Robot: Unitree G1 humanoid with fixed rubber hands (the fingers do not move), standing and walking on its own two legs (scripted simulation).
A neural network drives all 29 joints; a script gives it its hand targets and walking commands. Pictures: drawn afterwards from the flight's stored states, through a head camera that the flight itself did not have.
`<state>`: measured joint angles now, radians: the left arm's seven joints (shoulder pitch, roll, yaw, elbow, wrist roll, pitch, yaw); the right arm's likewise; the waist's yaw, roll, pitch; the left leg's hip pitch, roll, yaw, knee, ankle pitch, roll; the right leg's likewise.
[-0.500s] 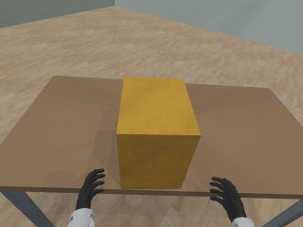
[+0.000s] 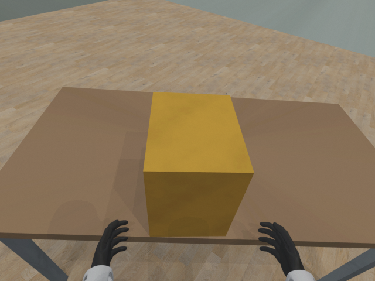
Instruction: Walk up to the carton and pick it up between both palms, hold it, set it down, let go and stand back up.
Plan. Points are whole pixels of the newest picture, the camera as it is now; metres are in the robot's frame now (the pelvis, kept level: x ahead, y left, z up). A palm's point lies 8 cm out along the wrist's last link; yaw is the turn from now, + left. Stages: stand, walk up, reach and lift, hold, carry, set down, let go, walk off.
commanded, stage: set down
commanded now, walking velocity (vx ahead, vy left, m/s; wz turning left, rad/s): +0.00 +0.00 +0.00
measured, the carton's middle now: (190, 165) +0.41 +0.02 +0.01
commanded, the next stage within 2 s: let go in 0.54 s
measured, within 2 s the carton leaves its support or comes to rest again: neither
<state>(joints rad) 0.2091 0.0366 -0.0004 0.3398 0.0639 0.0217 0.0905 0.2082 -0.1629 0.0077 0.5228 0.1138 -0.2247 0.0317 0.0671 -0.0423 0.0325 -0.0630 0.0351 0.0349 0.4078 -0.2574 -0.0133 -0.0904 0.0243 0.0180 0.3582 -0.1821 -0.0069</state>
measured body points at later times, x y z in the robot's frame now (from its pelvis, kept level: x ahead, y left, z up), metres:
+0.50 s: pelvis +0.00 +0.00 +0.00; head -0.01 +0.03 +0.45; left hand +0.18 +0.20 -0.07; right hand +0.19 -0.21 -0.05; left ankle -0.02 +0.12 -0.74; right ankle +0.01 -0.12 -0.74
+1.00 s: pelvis +0.02 +0.00 +0.00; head +0.01 +0.02 +0.45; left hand +0.18 +0.20 -0.09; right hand +0.19 -0.21 -0.08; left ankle -0.02 +0.12 -0.74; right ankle +0.01 -0.12 -0.74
